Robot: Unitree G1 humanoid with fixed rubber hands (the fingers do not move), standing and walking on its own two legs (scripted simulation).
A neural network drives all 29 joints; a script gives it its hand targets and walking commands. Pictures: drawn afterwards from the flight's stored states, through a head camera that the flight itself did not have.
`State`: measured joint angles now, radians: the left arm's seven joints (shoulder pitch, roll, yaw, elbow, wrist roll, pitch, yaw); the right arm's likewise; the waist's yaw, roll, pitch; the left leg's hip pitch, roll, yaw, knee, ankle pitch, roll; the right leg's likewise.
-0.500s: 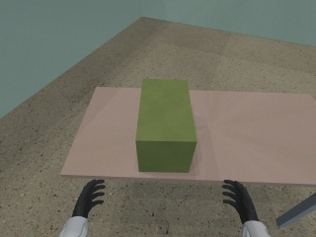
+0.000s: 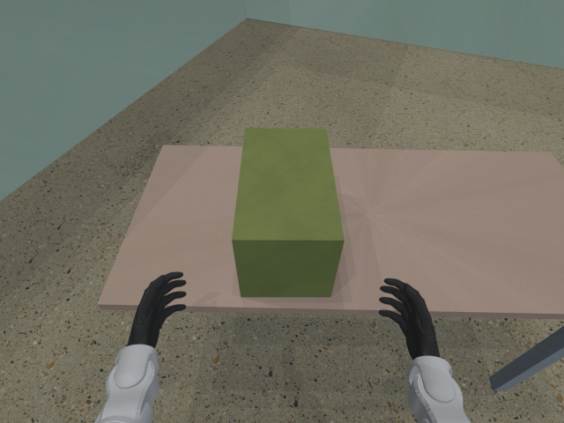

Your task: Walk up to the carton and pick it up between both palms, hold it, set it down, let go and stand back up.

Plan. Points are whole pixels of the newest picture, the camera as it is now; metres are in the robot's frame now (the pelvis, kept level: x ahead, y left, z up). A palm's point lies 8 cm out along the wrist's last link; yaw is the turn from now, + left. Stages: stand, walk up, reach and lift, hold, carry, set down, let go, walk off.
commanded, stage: reach and lift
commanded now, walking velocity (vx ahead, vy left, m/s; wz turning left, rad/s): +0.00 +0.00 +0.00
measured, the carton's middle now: (285, 208) +0.54 +0.05 -0.05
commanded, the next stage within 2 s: none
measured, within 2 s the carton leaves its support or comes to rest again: neither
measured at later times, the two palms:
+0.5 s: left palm (157, 270) +0.34 +0.24 +0.02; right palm (404, 277) +0.35 -0.14 +0.02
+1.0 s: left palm (160, 216) +0.41 +0.24 +0.07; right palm (406, 218) +0.42 -0.14 +0.07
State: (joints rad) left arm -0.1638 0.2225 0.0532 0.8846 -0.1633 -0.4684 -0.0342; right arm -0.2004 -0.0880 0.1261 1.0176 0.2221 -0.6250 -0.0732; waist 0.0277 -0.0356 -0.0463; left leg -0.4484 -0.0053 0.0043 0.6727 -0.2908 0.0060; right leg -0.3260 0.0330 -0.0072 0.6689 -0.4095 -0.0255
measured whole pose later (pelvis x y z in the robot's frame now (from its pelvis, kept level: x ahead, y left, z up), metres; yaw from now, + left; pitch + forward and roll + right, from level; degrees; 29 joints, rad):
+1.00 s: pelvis -0.01 +0.02 +0.00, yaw -2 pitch +18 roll -2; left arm -0.85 0.26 0.02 1.29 -0.23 -0.30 0.01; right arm -0.84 -0.22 0.11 1.24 0.36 -0.26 -0.07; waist 0.06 -0.02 -0.24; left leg -0.74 0.01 0.01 0.64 -0.22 0.02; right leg -0.60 0.05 0.00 0.60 -0.32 -0.01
